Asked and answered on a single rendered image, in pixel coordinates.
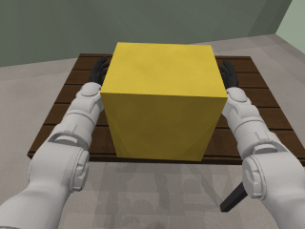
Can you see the robot left upper arm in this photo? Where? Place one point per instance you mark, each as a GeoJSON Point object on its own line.
{"type": "Point", "coordinates": [57, 171]}

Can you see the right robot forearm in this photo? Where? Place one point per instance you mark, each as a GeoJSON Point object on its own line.
{"type": "Point", "coordinates": [249, 129]}

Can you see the carton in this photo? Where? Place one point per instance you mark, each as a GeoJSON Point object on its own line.
{"type": "Point", "coordinates": [162, 101]}

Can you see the table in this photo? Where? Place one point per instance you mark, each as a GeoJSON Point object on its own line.
{"type": "Point", "coordinates": [222, 147]}

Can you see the right robot hand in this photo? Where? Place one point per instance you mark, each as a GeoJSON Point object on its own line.
{"type": "Point", "coordinates": [229, 75]}

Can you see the left robot forearm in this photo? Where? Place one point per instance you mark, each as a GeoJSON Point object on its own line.
{"type": "Point", "coordinates": [79, 120]}

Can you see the left robot hand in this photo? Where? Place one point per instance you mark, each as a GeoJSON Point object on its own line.
{"type": "Point", "coordinates": [96, 71]}

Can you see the robot right upper arm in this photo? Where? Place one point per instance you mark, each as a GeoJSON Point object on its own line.
{"type": "Point", "coordinates": [278, 181]}

